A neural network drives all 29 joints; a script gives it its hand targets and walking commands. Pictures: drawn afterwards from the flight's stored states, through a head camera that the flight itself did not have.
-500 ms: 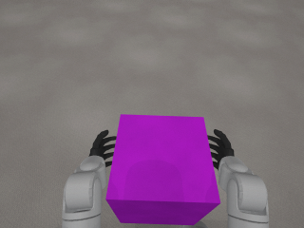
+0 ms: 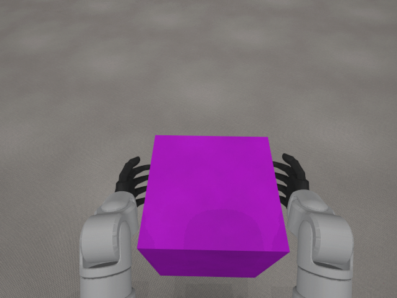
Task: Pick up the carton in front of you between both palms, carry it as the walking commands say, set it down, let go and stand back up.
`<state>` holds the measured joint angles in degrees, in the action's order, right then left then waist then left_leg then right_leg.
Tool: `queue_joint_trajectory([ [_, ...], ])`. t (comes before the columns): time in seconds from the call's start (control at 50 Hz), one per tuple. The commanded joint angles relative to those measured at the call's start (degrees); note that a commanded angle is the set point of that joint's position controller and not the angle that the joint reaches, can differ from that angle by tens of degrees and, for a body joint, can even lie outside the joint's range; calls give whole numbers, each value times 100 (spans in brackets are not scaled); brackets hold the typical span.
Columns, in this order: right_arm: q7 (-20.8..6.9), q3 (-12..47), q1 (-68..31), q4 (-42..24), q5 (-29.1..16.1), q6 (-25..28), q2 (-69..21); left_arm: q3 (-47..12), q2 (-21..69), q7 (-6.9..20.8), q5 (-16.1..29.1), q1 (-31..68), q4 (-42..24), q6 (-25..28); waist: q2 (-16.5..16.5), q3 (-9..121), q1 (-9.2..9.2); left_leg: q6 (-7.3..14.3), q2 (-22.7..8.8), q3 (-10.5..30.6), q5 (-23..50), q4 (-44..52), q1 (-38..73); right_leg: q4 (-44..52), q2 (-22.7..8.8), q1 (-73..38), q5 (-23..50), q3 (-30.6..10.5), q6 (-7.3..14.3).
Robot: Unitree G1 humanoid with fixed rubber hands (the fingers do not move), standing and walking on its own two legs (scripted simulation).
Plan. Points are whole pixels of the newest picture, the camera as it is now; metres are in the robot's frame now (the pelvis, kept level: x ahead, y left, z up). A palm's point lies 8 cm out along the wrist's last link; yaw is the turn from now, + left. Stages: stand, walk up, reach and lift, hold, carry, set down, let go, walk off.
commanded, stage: carry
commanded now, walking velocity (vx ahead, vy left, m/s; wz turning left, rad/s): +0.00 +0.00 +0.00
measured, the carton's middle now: (209, 212) +0.28 +0.00 +0.01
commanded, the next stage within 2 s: hold in 1.74 s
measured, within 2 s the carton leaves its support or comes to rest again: neither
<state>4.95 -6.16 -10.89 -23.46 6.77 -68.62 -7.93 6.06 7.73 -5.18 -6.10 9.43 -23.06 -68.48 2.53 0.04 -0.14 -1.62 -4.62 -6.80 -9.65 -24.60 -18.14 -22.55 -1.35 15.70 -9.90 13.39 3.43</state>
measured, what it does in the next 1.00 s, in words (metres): shifts its weight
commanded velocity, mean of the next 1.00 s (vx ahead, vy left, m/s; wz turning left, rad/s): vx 0.00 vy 0.00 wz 0.00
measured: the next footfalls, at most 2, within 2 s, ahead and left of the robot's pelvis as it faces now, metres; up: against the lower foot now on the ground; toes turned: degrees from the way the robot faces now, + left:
none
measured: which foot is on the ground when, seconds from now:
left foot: down 0.00-1.00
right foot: down 0.00-1.00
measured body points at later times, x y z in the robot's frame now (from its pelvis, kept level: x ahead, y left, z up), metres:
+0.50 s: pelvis +0.09 +0.02 -0.01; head +0.08 +0.02 +0.44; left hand +0.36 +0.17 +0.06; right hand +0.36 -0.13 +0.06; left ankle +0.04 +0.13 -0.74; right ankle +0.02 -0.09 -0.74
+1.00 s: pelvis +0.05 +0.02 +0.00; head +0.02 +0.02 +0.44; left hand +0.34 +0.17 +0.02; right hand +0.34 -0.14 +0.03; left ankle +0.04 +0.13 -0.74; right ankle +0.02 -0.09 -0.74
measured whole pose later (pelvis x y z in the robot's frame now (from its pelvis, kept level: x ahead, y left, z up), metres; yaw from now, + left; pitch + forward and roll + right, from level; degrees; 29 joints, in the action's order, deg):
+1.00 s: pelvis +0.05 +0.02 +0.00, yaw -1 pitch +2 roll +0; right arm 1.1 -8.6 -10.4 7.8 13.8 -44.9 -7.8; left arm 7.9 7.7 -1.5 -13.7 9.7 7.7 -46.1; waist 0.0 6.7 -0.1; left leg 0.4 -3.3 -9.5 -16.0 -28.5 -14.1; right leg -28.6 -4.0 13.2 -17.0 10.3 0.0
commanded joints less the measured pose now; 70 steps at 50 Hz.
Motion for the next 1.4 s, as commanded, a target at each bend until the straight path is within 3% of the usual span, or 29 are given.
queue_joint_trajectory([
  [0.0,-1424,4186,-1996,-40,-2270,-111,-5212,-3978,5045,1563,2198,2178,-152,-49,-548,2385,-16,-13,-638,331,1502,334,1353,-28,-1008,-801,988,-499,-153],
  [0.02,-1461,4139,-2057,146,-2217,-107,-5236,-4029,5051,1577,2230,2321,-162,-95,-137,2194,-21,78,-730,380,1787,20,1080,8,-822,-852,992,-577,-289],
  [0.04,-1494,4095,-2052,292,-2229,-120,-5252,-4038,5051,1586,2236,2431,-77,-125,-23,2029,-5,96,-735,343,1965,-40,937,-119,-872,-917,1291,-605,-320],
  [0.12,-1532,4004,-2112,551,-2277,-116,-5245,-4090,5039,1574,2285,2661,54,-159,3,1986,-10,134,-621,282,3065,-267,974,-603,-872,-928,2466,-634,-406],
  [0.2,-1511,3972,-2164,633,-2278,-96,-5288,-4088,5094,1552,2311,2721,135,-141,-11,2143,-4,167,-594,262,3694,-474,1208,-761,-797,-848,2532,-621,-461],
  [0.28,-1487,4004,-2251,511,-2305,-54,-5364,-4104,5176,1547,2361,2771,66,-104,-64,2257,1,184,-571,242,3849,-582,1309,-823,-767,-862,2539,-623,-487],
  [0.52,-1557,4180,-1953,826,-2036,500,-5361,-4194,5207,1608,2043,2355,474,465,-244,2184,19,168,-490,209,3114,-572,1181,-807,-825,-941,2690,-700,-455],
  [0.7,-1546,3889,-1865,1221,-1629,1228,-4998,-3929,4827,1581,1636,2293,843,1223,-250,1913,16,220,-496,238,1921,-352,927,-586,-871,-800,1767,-778,-362],
  [0.88,-1511,2989,-2009,2311,-886,2187,-4633,-3044,4464,1542,897,2452,1973,2206,-262,1618,8,246,-493,292,973,-45,770,-237,-868,-546,849,-849,-316],
  [0.98,-1586,2458,-2431,3158,-531,2837,-4817,-2542,4674,1607,568,2896,2803,2866,-254,1654,10,247,-478,307,700,29,741,-159,-851,-491,560,-866,-286],
  [1.06,-1659,2411,-2706,3479,-463,3190,-5137,-2499,4999,1675,513,3164,3087,3220,-247,1808,9,246,-462,330,642,24,759,-157,-853,-526,526,-885,-266],
  [1.2,-1674,2849,-2448,3138,-706,3009,-5334,-2947,5188,1685,753,2952,2718,3034,-234,2023,10,247,-473,335,829,-51,822,-251,-855,-568,706,-878,-269],
  [1.38,-1649,2845,-2423,2973,-724,2855,-5212,-2940,5054,1677,778,2926,2578,2884,-250,1848,16,235,-485,342,727,-32,698,-217,-859,-452,603,-891,-277],
])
